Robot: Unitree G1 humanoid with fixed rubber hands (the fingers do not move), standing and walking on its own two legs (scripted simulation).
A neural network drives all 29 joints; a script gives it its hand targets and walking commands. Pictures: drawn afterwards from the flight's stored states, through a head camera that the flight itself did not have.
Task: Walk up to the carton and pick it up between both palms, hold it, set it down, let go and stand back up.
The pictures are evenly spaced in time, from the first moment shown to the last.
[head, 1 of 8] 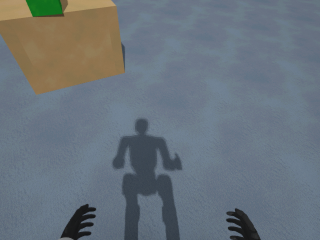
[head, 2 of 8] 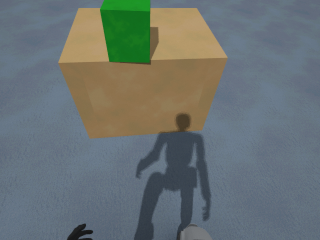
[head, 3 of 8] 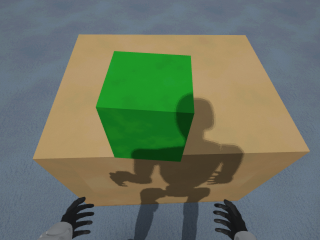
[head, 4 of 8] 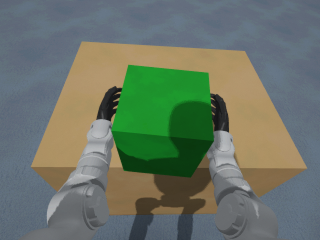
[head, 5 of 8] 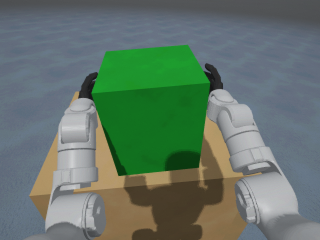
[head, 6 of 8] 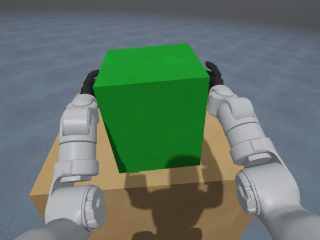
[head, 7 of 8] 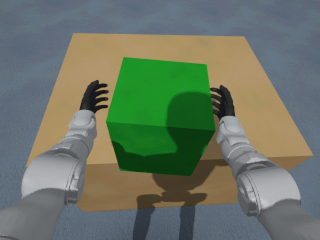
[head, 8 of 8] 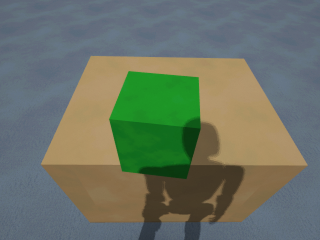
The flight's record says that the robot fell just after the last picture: no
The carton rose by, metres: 0.22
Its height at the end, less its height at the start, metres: +0.00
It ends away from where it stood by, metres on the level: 0.03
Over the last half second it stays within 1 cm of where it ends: yes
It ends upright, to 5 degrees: yes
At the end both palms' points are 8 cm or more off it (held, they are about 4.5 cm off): yes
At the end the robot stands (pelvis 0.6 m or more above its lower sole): yes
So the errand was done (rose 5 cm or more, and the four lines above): yes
